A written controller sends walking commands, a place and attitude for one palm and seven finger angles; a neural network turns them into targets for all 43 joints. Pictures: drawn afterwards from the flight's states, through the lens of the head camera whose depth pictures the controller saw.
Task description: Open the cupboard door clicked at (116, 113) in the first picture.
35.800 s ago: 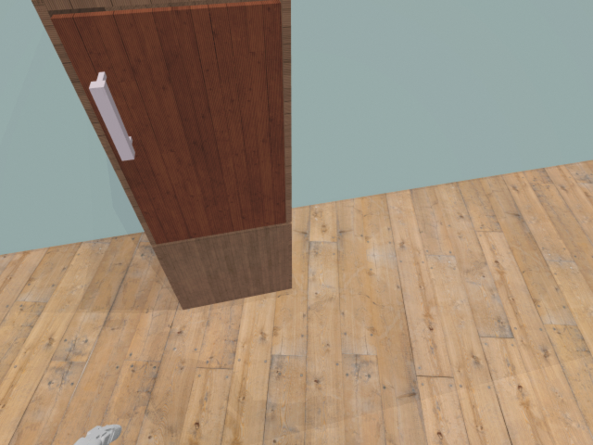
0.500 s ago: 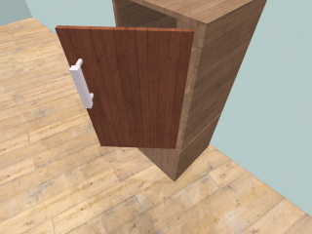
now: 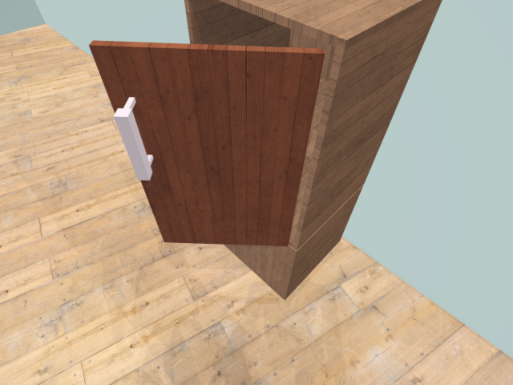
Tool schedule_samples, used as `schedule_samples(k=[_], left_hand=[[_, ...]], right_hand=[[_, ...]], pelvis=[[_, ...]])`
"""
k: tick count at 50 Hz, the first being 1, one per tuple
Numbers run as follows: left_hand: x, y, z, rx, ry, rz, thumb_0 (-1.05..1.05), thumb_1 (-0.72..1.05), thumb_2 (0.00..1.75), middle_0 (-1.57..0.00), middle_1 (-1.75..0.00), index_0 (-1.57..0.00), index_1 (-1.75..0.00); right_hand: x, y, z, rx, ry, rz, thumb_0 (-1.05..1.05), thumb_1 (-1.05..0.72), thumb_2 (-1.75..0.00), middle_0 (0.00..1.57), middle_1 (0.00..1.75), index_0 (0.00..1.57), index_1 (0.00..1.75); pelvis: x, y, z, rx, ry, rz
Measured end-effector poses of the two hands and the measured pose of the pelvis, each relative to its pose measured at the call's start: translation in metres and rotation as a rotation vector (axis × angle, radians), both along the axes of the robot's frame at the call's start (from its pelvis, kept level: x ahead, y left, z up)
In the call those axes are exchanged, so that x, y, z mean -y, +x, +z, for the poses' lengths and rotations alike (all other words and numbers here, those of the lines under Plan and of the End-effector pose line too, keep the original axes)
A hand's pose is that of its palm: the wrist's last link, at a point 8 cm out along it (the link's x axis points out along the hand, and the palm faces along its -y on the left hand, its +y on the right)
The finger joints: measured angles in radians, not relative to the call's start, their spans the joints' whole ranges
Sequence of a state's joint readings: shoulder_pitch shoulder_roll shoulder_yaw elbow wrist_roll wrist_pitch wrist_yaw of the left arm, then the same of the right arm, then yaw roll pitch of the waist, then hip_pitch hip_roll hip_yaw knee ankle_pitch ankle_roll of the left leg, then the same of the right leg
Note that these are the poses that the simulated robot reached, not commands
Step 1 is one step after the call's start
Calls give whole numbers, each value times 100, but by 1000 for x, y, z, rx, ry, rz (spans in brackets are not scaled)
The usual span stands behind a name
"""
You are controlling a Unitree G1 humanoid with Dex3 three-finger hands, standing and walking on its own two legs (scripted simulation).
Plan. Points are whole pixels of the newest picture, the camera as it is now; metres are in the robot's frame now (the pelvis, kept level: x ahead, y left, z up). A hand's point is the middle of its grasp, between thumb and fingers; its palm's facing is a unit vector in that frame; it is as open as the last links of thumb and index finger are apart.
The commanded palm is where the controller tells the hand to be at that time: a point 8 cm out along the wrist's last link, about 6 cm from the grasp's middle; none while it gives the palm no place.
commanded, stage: come to a stop and stand still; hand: left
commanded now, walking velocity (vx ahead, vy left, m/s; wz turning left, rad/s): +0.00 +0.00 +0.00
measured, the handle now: (138, 140) +0.52 +0.27 +0.08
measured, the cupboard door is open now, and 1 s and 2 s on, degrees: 43 43 43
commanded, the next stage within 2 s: look again from close up in 0.44 s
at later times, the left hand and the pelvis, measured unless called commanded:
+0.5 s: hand out of the picture +0.01 +0.17 -0.17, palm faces +0.02 -0.97 -0.23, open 7.3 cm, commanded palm none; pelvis +0.00 +0.00 -0.01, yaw +0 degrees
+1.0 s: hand out of the picture -0.01 +0.15 -0.18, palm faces +0.01 -0.98 -0.19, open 7.3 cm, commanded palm none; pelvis +0.00 -0.02 +0.00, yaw -1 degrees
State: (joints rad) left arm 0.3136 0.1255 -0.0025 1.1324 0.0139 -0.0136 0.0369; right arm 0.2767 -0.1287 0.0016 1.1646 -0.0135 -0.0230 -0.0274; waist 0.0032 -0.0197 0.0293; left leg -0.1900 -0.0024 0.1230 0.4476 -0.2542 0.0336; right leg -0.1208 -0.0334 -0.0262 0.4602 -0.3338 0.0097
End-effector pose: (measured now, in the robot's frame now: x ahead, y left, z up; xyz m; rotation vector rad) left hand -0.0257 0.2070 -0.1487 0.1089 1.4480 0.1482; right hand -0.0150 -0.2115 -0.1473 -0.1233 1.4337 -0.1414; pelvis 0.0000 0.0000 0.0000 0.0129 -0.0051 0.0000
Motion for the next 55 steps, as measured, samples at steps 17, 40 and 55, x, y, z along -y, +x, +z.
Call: schedule_samples(k=[17,40,55], left_hand=[[-7,16,4,57,60,-18,1,92,90,-20,-30,-20,-30],[1,14,4,50,37,-42,0,91,90,-20,-30,-20,-30],[3,14,4,40,35,-38,0,91,90,-20,-30,-20,-30]], right_hand=[[7,12,-12,53,9,14,1,-92,-90,20,30,19,29],[21,7,-2,37,-2,21,1,-91,-90,20,30,19,29],[28,19,1,55,-20,20,1,-92,-90,20,30,19,29]], pelvis=[[2,1,-7,0,-18,13],[13,-6,-1,6,0,-9],[17,-4,0,6,0,-13]])
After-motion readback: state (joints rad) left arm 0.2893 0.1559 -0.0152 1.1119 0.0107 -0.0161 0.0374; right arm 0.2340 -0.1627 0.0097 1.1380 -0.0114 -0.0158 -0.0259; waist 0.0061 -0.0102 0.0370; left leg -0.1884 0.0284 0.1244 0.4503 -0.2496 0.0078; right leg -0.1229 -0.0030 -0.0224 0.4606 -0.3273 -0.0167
